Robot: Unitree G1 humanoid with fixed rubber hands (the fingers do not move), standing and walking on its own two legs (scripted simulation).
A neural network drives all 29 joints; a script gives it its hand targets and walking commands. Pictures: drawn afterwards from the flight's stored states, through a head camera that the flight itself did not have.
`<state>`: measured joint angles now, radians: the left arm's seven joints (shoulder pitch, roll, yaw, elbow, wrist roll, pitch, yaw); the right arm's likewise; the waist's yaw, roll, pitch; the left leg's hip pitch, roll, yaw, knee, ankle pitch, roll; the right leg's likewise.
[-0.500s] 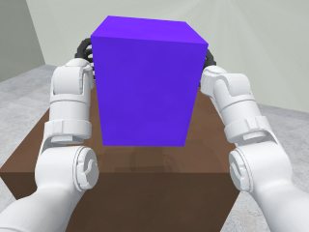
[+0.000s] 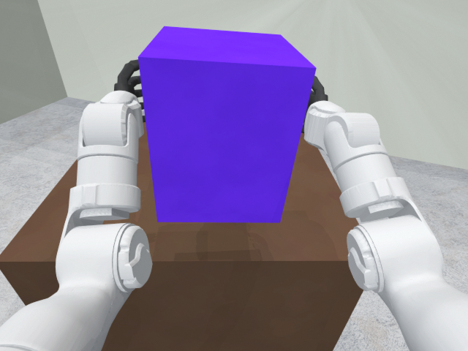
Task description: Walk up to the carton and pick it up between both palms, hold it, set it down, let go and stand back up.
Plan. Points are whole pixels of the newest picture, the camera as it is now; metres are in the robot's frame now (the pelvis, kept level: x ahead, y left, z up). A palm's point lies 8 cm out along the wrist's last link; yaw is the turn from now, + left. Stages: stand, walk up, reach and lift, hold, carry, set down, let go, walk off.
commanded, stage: hold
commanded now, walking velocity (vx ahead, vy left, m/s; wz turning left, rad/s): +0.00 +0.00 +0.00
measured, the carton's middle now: (221, 124) +0.39 +0.01 +0.27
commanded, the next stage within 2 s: set down in 1.28 s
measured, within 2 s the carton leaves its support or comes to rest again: neither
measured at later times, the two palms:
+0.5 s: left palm (124, 109) +0.38 +0.16 +0.30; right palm (308, 116) +0.38 -0.13 +0.29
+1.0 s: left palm (123, 103) +0.38 +0.16 +0.31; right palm (310, 110) +0.37 -0.14 +0.30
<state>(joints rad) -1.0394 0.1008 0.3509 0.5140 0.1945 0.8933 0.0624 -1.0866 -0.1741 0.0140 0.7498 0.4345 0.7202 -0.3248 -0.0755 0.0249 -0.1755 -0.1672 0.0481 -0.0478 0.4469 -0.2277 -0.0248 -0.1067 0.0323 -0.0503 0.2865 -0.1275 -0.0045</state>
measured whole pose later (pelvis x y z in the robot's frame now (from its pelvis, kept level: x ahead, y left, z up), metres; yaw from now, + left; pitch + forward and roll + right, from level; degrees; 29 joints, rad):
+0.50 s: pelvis +0.00 +0.00 +0.00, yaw +0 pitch -2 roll -3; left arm -1.02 0.11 0.33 0.48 0.17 0.89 0.07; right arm -1.08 -0.19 0.04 0.72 0.45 0.72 -0.33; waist -0.07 0.03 -0.16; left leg -0.18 0.05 -0.06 0.45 -0.23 -0.03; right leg -0.11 0.03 -0.06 0.27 -0.12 0.00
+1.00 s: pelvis +0.00 +0.00 +0.00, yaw +0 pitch -2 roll -2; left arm -1.08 0.12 0.35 0.56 0.18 0.87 0.07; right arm -1.14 -0.18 0.01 0.80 0.44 0.71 -0.32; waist -0.06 0.03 -0.17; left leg -0.19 0.05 -0.05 0.44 -0.22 -0.03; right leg -0.12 0.03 -0.05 0.27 -0.12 0.00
